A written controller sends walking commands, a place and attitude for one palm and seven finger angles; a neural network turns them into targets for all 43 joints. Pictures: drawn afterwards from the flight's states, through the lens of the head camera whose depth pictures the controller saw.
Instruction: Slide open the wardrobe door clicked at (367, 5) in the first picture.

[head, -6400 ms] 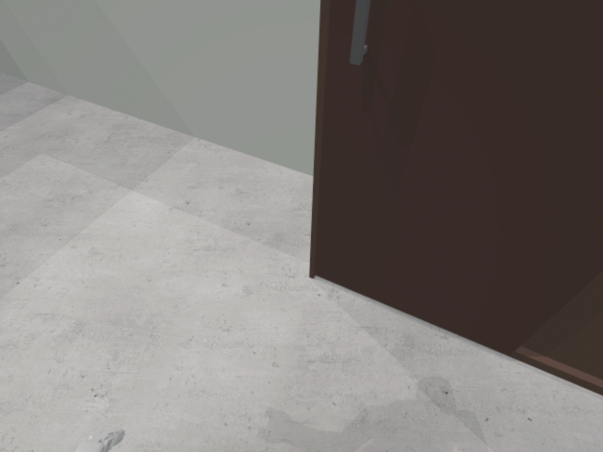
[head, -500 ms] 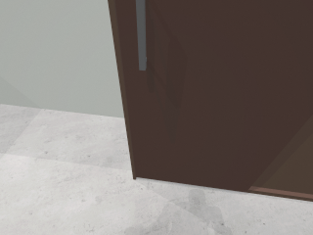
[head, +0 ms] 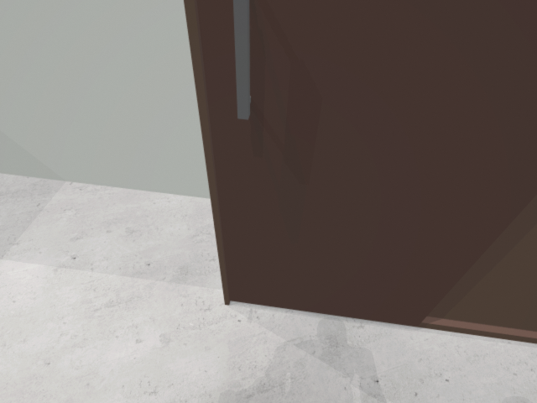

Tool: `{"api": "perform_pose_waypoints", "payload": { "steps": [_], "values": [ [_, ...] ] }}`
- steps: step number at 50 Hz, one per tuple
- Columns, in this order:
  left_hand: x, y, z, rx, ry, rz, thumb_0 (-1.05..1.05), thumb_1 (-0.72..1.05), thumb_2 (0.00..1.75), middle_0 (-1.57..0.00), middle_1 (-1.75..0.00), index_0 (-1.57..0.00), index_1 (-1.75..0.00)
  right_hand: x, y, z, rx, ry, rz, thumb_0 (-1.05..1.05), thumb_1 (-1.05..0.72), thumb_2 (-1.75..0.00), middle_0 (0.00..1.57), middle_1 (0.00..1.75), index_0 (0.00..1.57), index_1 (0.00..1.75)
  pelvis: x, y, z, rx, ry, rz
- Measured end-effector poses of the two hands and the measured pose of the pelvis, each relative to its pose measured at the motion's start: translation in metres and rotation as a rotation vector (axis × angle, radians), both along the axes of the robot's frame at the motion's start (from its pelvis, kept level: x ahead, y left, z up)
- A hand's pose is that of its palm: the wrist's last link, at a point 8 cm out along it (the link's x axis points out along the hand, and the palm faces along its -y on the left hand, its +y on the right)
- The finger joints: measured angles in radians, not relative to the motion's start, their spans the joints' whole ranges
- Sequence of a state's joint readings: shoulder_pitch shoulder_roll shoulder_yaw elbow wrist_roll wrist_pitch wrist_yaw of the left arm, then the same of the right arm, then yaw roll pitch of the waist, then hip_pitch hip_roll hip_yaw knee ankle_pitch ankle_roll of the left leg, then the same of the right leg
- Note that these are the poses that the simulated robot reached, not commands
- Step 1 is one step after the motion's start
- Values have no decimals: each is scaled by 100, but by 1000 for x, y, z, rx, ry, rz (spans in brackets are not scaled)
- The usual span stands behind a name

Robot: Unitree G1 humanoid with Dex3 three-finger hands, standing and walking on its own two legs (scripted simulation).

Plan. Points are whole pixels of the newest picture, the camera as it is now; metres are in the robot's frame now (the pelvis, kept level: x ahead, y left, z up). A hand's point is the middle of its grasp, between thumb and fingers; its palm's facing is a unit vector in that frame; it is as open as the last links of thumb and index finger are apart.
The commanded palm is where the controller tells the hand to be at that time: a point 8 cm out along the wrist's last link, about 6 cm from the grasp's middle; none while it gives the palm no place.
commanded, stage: look again from close up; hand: left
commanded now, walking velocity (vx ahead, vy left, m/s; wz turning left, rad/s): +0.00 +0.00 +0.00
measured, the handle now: (244, 50) +0.60 +0.08 +0.26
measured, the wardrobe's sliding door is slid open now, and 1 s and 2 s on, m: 0.00 0.00 0.00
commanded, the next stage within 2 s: none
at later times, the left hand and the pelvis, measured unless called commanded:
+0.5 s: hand out of the picture +0.01 +0.19 -0.18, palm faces -0.01 -0.98 -0.21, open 7.4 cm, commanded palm none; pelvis +0.01 +0.00 +0.00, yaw -1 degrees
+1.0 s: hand out of the picture +0.02 +0.18 -0.18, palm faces -0.01 -0.98 -0.19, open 7.4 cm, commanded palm none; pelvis +0.02 +0.00 +0.00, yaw -1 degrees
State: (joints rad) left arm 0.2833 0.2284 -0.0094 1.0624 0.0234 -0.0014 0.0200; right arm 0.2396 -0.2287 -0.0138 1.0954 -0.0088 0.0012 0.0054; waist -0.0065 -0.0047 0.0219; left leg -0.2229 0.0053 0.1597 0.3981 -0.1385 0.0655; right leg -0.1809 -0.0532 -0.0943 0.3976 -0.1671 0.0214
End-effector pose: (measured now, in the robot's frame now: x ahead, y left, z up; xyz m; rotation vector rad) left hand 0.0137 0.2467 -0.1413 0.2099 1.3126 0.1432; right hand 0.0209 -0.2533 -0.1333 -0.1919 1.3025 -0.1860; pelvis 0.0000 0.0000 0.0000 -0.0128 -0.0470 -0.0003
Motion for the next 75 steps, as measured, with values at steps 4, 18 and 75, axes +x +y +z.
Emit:
{"api": "perform_pose_waypoints", "payload": {
  "steps": [4,18,75],
  "values": [
    [1,-1,0,-3,5,2,1,90,90,-20,-30,-20,-30,-1,4,-1,8,8,-4,1,-91,-90,20,30,20,30,2,1,0,0,2,-1],
    [-3,-5,-1,-11,41,12,1,90,90,-20,-30,-20,-30,2,15,-4,29,21,-19,1,-91,-90,20,30,20,30,9,3,1,3,4,-8],
    [23,-16,-3,-37,65,8,1,90,90,-20,-30,-20,-30,9,27,-6,43,63,-55,1,-91,-90,20,30,20,30,35,5,3,8,17,-27]
  ]
}}
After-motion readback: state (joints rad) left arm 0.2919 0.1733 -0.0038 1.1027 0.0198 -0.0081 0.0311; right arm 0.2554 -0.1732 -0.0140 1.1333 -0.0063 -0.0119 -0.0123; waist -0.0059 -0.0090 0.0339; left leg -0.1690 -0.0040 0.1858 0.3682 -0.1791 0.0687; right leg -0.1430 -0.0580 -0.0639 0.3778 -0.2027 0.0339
